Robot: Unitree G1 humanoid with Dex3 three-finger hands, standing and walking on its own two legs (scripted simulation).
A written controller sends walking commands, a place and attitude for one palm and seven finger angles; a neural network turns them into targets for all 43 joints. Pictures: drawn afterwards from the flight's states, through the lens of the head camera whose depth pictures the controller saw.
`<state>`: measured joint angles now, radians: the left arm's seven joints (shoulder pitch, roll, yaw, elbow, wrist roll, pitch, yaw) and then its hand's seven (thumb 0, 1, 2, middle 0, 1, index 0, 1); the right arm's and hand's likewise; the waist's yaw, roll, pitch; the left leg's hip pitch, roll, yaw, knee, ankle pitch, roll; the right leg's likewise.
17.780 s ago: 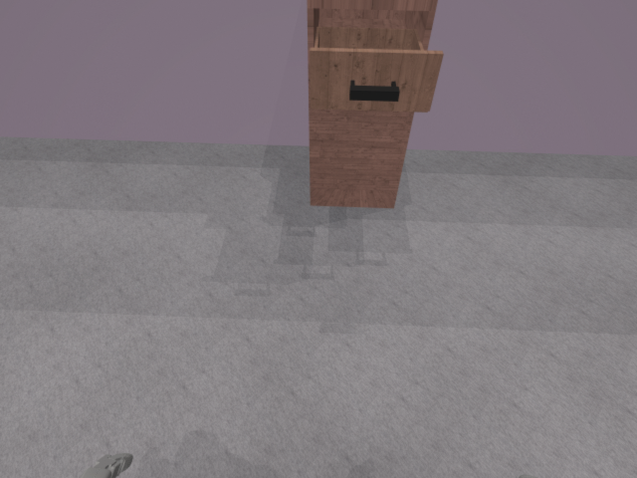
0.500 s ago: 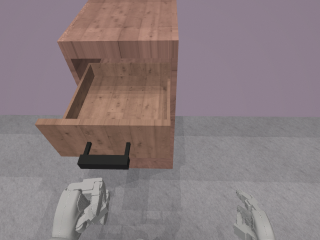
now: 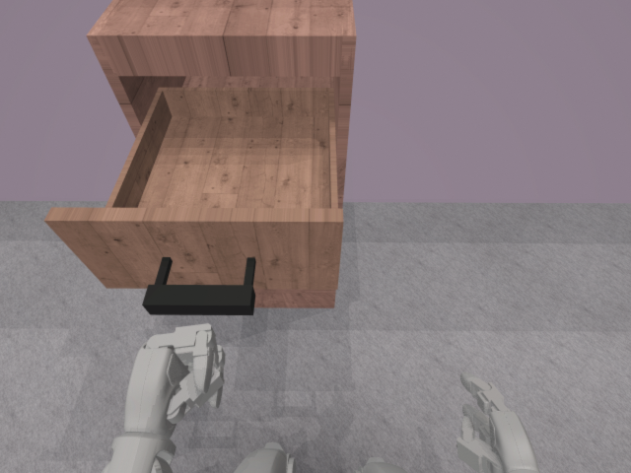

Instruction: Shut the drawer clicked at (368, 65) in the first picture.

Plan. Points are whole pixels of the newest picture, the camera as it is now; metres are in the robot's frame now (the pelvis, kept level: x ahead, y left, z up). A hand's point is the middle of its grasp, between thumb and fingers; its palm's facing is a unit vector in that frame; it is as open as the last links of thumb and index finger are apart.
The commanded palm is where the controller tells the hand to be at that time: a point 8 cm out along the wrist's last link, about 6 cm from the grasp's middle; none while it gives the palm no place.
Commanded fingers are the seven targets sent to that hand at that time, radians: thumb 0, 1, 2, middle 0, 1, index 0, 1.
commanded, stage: bring the fist close to the handle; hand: left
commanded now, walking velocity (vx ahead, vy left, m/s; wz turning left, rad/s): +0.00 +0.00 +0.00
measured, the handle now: (204, 282) +0.34 +0.16 +0.05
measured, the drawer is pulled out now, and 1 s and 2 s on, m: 0.29 0.27 0.14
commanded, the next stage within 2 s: push the drawer shut in 0.46 s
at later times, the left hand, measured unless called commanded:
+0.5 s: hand (226, 374) +0.23 +0.11 +0.05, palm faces -0.01 -1.00 -0.02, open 3.3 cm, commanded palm +0.21 +0.17 +0.05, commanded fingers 0.00 0.90 0.90 -1.40 -1.60 -1.40 -1.60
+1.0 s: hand (229, 338) +0.27 +0.11 +0.05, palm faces -0.02 -1.00 -0.05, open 3.1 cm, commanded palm +0.26 +0.18 +0.05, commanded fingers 0.00 0.90 0.90 -1.40 -1.60 -1.40 -1.60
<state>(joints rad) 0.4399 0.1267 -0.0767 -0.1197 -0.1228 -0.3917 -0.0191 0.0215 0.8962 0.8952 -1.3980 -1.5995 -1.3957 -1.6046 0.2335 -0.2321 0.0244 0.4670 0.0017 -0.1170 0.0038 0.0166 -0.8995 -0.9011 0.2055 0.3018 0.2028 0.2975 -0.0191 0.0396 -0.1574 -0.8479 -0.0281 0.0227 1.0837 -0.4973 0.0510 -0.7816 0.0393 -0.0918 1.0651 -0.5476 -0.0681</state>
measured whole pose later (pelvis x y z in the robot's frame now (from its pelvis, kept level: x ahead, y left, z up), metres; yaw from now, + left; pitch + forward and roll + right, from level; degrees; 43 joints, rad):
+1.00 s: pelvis +0.00 +0.00 +0.00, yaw +0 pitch +16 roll -1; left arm 0.21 0.16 -0.06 0.05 -0.12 -0.37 0.02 0.01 0.82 0.90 -1.40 -1.60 -1.40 -1.60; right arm 0.23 -0.24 0.04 0.50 0.00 -0.04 -0.01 0.02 -0.90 -0.90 0.21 0.30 0.20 0.30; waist -0.03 0.04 -0.15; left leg -0.88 -0.03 0.01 1.10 -0.50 0.04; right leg -0.81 0.04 -0.10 1.08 -0.55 -0.07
